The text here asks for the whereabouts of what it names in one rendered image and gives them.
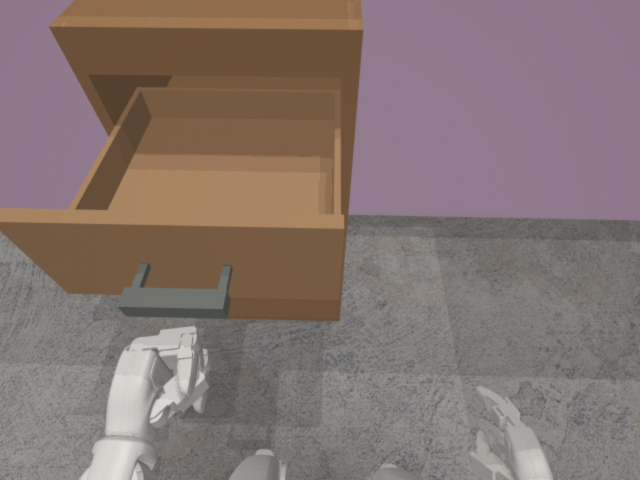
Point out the left robot hand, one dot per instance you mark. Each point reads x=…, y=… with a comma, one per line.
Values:
x=134, y=408

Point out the left robot forearm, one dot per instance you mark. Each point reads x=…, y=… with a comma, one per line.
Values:
x=122, y=458

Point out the drawer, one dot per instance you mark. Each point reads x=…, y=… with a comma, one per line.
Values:
x=194, y=178

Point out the handle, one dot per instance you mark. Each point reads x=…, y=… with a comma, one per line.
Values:
x=137, y=301

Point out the left robot shin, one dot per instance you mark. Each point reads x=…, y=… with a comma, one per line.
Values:
x=264, y=452

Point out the left robot thigh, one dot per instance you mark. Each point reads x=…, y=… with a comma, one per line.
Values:
x=260, y=467

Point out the cabinet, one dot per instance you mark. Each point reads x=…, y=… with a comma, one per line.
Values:
x=115, y=46

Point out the right robot hand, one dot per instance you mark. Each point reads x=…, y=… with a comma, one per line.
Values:
x=518, y=454

